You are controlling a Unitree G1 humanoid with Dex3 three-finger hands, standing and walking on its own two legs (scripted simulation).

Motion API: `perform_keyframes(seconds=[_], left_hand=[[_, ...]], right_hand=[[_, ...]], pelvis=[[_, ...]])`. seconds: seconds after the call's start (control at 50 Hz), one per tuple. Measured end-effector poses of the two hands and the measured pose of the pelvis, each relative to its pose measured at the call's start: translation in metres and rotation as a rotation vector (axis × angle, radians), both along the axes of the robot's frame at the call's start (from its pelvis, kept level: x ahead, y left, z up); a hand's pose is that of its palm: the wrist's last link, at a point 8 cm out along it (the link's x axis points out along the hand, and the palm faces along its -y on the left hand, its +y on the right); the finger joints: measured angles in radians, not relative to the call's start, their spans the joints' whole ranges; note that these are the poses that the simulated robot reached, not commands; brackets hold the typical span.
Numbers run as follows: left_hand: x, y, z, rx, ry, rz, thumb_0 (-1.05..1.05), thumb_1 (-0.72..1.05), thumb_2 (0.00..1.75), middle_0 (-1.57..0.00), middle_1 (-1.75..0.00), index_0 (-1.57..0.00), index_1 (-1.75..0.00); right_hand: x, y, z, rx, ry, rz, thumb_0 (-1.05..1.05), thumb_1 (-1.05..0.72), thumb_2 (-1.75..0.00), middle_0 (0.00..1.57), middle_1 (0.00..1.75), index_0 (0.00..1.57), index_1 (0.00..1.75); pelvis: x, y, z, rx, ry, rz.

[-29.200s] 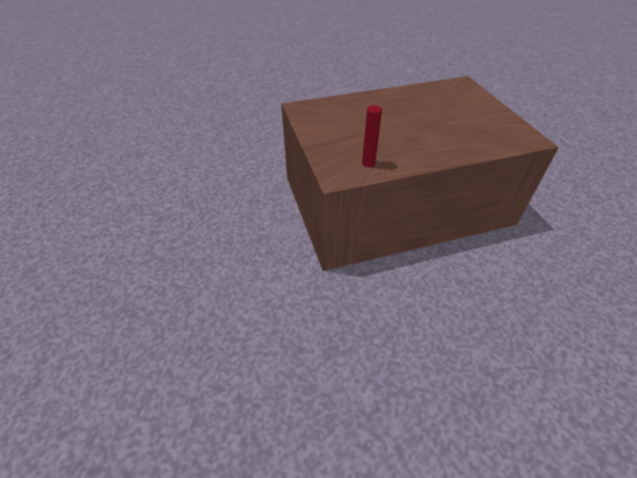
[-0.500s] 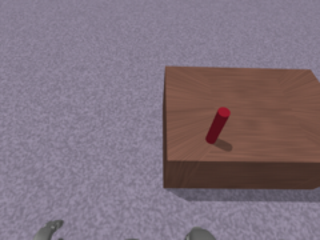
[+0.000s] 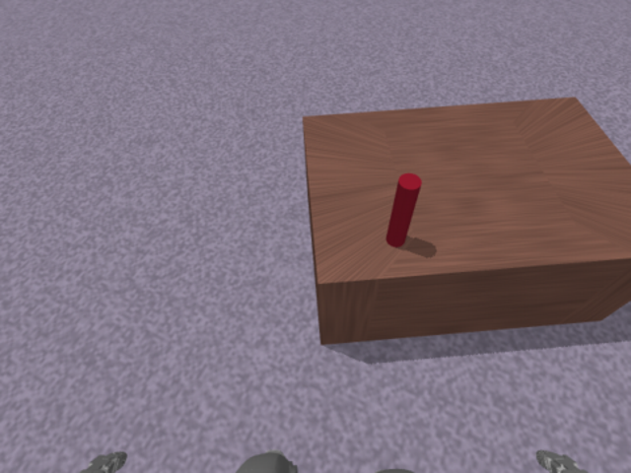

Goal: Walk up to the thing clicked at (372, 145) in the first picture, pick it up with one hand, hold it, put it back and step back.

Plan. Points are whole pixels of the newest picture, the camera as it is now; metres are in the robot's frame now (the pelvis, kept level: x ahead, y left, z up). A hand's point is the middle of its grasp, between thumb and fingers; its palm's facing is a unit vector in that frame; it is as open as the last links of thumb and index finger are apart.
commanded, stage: step back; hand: right
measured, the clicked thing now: (402, 213) +0.66 -0.18 -0.23
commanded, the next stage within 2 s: none
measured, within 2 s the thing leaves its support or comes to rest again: neither
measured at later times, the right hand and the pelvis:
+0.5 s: hand out of the picture -0.03 -0.26 -0.12, palm faces -0.10 +0.89 -0.44, open 7.4 cm; pelvis -0.13 +0.00 +0.01, yaw +4 degrees
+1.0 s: hand out of the picture -0.20 -0.33 -0.15, palm faces -0.06 +0.92 -0.39, open 7.4 cm; pelvis -0.29 -0.06 +0.01, yaw +2 degrees
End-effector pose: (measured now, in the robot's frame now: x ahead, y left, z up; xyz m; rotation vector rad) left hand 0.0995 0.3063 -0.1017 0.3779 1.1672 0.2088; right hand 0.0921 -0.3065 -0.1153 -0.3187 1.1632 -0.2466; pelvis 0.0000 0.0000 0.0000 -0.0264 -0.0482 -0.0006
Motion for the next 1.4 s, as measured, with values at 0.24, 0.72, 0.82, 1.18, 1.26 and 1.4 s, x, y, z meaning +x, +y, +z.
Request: perform_keyframes(seconds=[0.24, 0.72, 0.82, 1.18, 1.26, 1.4], left_hand=[[-0.046, -0.011, 0.014, -0.013, -0.095, 0.026, 0.01, 0.90, 0.90, -0.20, -0.30, -0.20, -0.30], [-0.243, -0.010, -0.013, -0.003, 0.065, 0.056, 0.01, 0.91, 0.90, -0.20, -0.30, -0.20, -0.30], [-0.285, -0.039, -0.002, 0.003, 0.053, 0.049, 0.01, 0.91, 0.90, -0.20, -0.30, -0.20, -0.30], [-0.348, -0.043, -0.007, -0.023, -0.127, 0.089, 0.01, 0.91, 0.90, -0.20, -0.30, -0.20, -0.30], [-0.385, -0.053, -0.006, -0.061, -0.077, 0.106, 0.01, 0.91, 0.90, -0.20, -0.30, -0.20, -0.30], [-0.459, -0.065, -0.010, -0.041, -0.008, 0.100, 0.01, 0.91, 0.90, -0.20, -0.30, -0.20, -0.30]], right_hand=[[-0.041, -0.011, 0.015, -0.042, 0.018, 0.087, 0.00, -0.90, -0.90, 0.20, 0.30, 0.20, 0.30], [-0.160, -0.025, 0.030, -0.066, -0.106, 0.124, 0.00, -0.90, -0.90, 0.21, 0.30, 0.21, 0.30], [-0.201, -0.050, 0.010, -0.033, -0.101, 0.080, 0.00, -0.90, -0.90, 0.20, 0.30, 0.21, 0.30], [-0.369, -0.046, 0.009, -0.049, 0.129, 0.138, 0.01, -0.90, -0.90, 0.20, 0.30, 0.20, 0.30], [-0.380, -0.047, 0.026, -0.063, 0.081, 0.148, 0.01, -0.90, -0.90, 0.21, 0.30, 0.21, 0.30], [-0.380, -0.064, 0.036, -0.072, -0.057, 0.172, 0.01, -0.90, -0.90, 0.21, 0.30, 0.21, 0.30]], pelvis=[[-0.057, -0.005, 0.009, 0.042, 0.036, 0.040], [-0.208, -0.029, -0.001, 0.017, 0.014, -0.019], [-0.245, -0.046, -0.005, -0.003, -0.010, 0.004], [-0.358, -0.054, -0.003, 0.052, -0.002, 0.104], [-0.380, -0.057, 0.008, 0.001, 0.005, 0.110], [-0.427, -0.074, 0.006, 0.007, 0.023, 0.060]])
